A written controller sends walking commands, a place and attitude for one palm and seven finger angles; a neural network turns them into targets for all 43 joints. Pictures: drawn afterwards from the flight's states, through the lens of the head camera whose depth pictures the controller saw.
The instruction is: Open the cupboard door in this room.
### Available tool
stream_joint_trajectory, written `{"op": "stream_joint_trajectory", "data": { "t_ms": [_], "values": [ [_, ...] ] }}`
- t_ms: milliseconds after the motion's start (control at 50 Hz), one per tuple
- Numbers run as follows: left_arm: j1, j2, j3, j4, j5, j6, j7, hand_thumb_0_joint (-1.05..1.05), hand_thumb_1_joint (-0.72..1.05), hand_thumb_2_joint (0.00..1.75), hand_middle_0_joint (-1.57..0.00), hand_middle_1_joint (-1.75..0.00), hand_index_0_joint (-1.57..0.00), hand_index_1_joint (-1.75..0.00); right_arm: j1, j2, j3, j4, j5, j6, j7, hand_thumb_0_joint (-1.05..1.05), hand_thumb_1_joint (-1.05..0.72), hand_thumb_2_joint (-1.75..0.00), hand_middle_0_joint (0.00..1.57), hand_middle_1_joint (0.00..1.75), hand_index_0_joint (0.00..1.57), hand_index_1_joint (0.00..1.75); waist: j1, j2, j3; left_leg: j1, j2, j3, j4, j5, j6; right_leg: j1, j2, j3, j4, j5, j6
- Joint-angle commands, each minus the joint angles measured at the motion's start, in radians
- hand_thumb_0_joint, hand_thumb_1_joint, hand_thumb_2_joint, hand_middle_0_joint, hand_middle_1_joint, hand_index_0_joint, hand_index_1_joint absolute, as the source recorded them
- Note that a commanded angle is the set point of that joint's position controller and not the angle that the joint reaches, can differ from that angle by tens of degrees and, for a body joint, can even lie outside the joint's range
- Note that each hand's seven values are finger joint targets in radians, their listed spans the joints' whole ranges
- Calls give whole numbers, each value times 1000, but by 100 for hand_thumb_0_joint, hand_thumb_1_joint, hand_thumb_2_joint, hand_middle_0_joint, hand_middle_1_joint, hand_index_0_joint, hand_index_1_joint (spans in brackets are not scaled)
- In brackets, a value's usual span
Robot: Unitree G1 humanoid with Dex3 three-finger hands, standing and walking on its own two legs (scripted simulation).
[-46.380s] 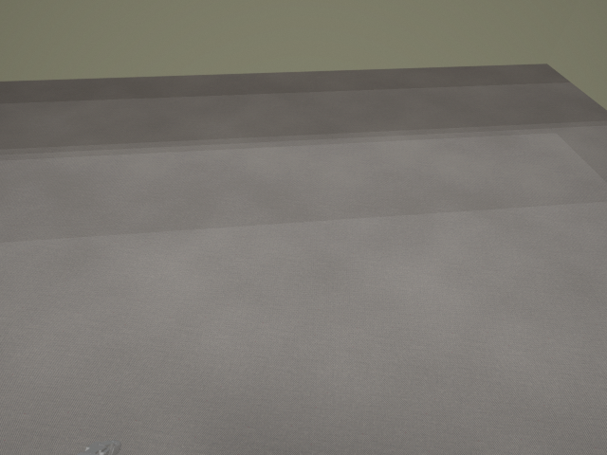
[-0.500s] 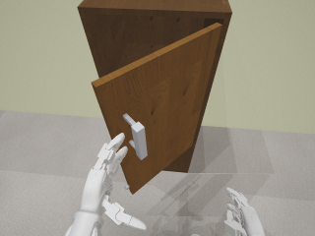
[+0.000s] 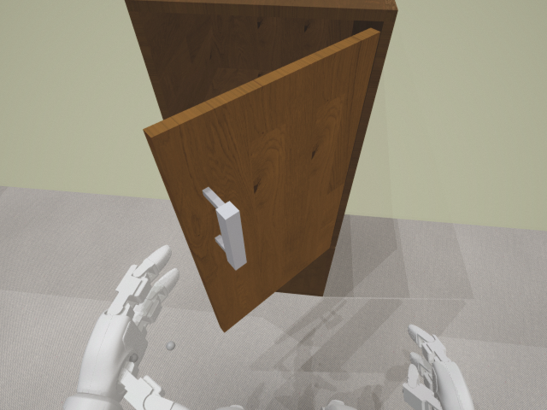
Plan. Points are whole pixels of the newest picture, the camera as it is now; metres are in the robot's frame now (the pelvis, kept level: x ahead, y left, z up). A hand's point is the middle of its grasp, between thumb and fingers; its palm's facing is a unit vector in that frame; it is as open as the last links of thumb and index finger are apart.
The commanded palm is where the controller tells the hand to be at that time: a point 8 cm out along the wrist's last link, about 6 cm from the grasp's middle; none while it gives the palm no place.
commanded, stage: draw the hand back to the body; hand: left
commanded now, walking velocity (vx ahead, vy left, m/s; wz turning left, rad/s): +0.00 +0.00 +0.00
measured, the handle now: (224, 229) +0.34 +0.10 +0.09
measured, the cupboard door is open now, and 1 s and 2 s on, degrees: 47 47 47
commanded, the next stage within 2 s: step back with the hand held close in 1.58 s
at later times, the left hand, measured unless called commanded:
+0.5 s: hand (115, 330) +0.19 +0.18 +0.13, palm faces -0.02 -1.00 -0.08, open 16.2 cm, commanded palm +0.15 +0.24 +0.15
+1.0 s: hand (18, 282) +0.21 +0.26 +0.19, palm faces +0.36 -0.85 -0.39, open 11.5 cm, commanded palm +0.16 +0.30 +0.21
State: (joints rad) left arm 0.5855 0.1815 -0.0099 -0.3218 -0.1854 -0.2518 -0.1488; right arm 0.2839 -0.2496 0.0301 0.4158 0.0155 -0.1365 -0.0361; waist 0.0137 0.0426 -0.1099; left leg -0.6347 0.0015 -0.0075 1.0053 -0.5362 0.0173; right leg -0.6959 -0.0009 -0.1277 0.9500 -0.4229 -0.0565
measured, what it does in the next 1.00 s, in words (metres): rises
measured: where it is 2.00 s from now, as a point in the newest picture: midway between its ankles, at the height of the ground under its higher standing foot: outside the picture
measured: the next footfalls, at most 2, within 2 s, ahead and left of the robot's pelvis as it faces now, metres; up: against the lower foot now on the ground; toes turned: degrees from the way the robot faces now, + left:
none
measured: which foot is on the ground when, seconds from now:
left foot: down 0.00-1.00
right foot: down 0.00-1.00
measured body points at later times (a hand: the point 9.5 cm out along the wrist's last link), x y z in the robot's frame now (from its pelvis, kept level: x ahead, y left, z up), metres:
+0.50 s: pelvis +0.01 +0.01 +0.02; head +0.01 +0.00 +0.47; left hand +0.18 +0.24 +0.14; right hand +0.19 -0.21 -0.04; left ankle -0.02 +0.11 -0.68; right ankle +0.03 -0.09 -0.68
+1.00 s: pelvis +0.02 +0.03 +0.06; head +0.01 +0.01 +0.51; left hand +0.18 +0.31 +0.21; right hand +0.21 -0.18 -0.02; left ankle -0.02 +0.11 -0.68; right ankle +0.03 -0.09 -0.68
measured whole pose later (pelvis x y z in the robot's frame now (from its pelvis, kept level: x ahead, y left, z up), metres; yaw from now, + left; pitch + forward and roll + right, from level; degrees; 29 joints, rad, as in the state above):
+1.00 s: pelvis +0.02 +0.03 +0.06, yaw -1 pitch -3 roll -1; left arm 0.53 0.32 0.22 -0.42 -0.03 -0.05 0.11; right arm 0.21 -0.22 0.06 0.61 -0.01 -0.14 -0.07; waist 0.07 0.06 0.01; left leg -0.08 -0.03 0.02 0.46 -0.32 0.05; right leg -0.15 0.00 -0.09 0.43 -0.22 -0.01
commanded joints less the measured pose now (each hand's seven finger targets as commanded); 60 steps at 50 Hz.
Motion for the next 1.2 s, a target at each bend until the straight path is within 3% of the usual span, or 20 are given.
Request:
{"op": "stream_joint_trajectory", "data": {
  "t_ms": [0, 60, 120, 200, 260, 340, 380, 480, 500, 520, 560, 600, 740, 840, 920, 1020, 1080, 1180],
  "values": [
    [-52, 78, 38, -249, -3, -78, -2, 0, -50, 30, -15, -30, -15, -30, -62, -92, -46, -172, 10, -80, -13, 0, -90, -90, 20, 30, 20, 30, -18, -42, -135, -41, -23, -35, -148, 224, 0, 213, -8, 133, -174, 100, 27],
    [-54, 101, 67, -281, 3, -49, 16, 0, -50, 30, -15, -30, -15, -30, -66, -85, -41, -178, 13, -79, -16, 0, -90, -90, 20, 30, 20, 30, -4, -12, -145, -17, -25, -29, -170, 227, 1, 241, -11, 133, -186, 110, 28],
    [-32, 119, 123, -260, -13, -11, 26, 0, -50, 30, -15, -30, -15, -30, -81, -78, -36, -172, 18, -71, -22, 0, -90, -90, 20, 30, 20, 30, 7, -55, -118, -21, -23, -27, -188, 224, 1, 274, -12, 140, -216, 102, 31],
    [-20, 123, 148, -265, -51, 17, -4, 0, -50, 30, -15, -30, -15, -30, -99, -82, -30, -160, 25, -79, -27, 0, -90, -90, 20, 30, 20, 30, 7, -53, -93, 13, -18, -29, -214, 229, 1, 293, -10, 136, -248, 106, 33],
    [-34, 113, 126, -299, -62, 24, -31, 0, -50, 30, -15, -30, -15, -30, -94, -87, -24, -151, 28, -100, -28, 0, -90, -90, 20, 30, 20, 30, -1, 0, -84, 64, -15, -37, -243, 248, -1, 288, -4, 107, -248, 141, 32],
    [-51, 157, 187, -279, -76, 49, -49, 0, -50, 30, -15, -30, -15, -30, -96, -92, -24, -128, 28, -111, -33, 0, -90, -90, 20, 30, 20, 30, 1, -43, -48, 74, -11, -43, -263, 246, 0, 303, -4, 104, -276, 134, 35],
    [-63, 166, 209, -286, -85, 59, -56, 0, -50, 30, -15, -30, -15, -30, -99, -92, -22, -122, 30, -116, -37, 0, -90, -90, 20, 30, 20, 30, 7, -26, -51, 101, -11, -45, -279, 256, -1, 315, -2, 96, -284, 144, 33],
    [-81, 195, 262, -301, -112, 82, -81, 0, -32, 37, -16, -30, -16, -30, -115, -92, -15, -99, 34, -137, -41, 0, -90, -90, 20, 30, 20, 30, 19, 4, -65, 156, -11, -49, -312, 307, -5, 362, 1, 82, -302, 210, 31],
    [-85, 348, 305, -337, 54, 108, 77, 0, -29, 39, -16, -30, -16, -30, -110, -80, -25, -92, 15, -115, -65, 0, -90, -90, 20, 30, 20, 30, 56, -24, -57, 152, 7, -36, -361, 288, 3, 419, -20, 132, -353, 166, 17],
    [-58, 219, 219, -351, 68, 131, 138, 0, -26, 40, -16, -30, -16, -30, -122, -64, -13, -98, 3, -108, -70, 0, -90, -90, 20, 30, 20, 30, 30, -2, 26, 165, -1, -29, -383, 271, 2, 397, -26, 130, -390, 146, 22],
    [-60, 207, 201, -340, 108, 150, 208, 0, -18, 43, -16, -30, -16, -30, -113, -69, -9, -70, 1, -91, -69, 0, -90, -90, 20, 30, 20, 30, 27, 34, 45, 220, 8, -34, -414, 300, 3, 415, -24, 104, -409, 168, 23],
    [-70, 220, 206, -341, 129, 152, 241, 0, -12, 47, -16, -30, -16, -30, -129, -75, -10, -57, -6, -86, -69, 0, -90, -90, 20, 30, 20, 30, 29, 0, 23, 263, 10, -41, -452, 338, 6, 463, -20, 94, -429, 205, 24],
    [-111, 245, 251, -325, 155, 141, 278, 0, 13, 57, -17, -30, -17, -30, -164, -77, -7, -9, -16, -78, -64, 0, -90, -90, 20, 30, 20, 30, 37, 24, 55, 375, 19, -51, -573, 436, -8, 566, -17, 77, -490, 273, 22],
    [-110, 262, 298, -328, 157, 132, 280, 0, 31, 64, -18, -30, -18, -30, -182, -80, -12, 17, -23, -74, -52, 0, -90, -90, 20, 30, 20, 30, 50, 48, 41, 439, 28, -51, -618, 594, -27, 638, -15, 78, -520, 359, 21],
    [-129, 279, 336, -326, 154, 129, 279, 0, 44, 70, -18, -30, -18, -30, -188, -83, -21, 27, -23, -62, -43, 0, -90, -90, 20, 30, 20, 30, 51, 22, 40, 474, 33, -48, -638, 644, -34, 663, -10, 79, -543, 392, 23],
    [-158, 299, 387, -298, 149, 127, 279, 0, 62, 78, -19, -30, -19, -30, -196, -84, -25, 42, -23, -44, -36, 0, -90, -90, 20, 30, 20, 30, 55, 54, 70, 485, 34, -46, -660, 660, -44, 675, -8, 81, -562, 401, 21],
    [-189, 320, 423, -293, 144, 120, 281, 0, 73, 82, -19, -30, -19, -30, -200, -82, -30, 46, -22, -33, -37, 0, -90, -90, 20, 30, 20, 30, 55, 26, 62, 494, 31, -37, -666, 618, -34, 682, -7, 86, -577, 393, 22],
    [-239, 354, 478, -277, 136, 109, 286, 0, 90, 90, -20, -30, -20, -30, -214, -83, -33, 58, -20, -27, -39, 0, -90, -90, 20, 30, 20, 30, 59, 33, 69, 494, 26, -36, -681, 561, -26, 689, -8, 91, -594, 369, 20]
  ]
}}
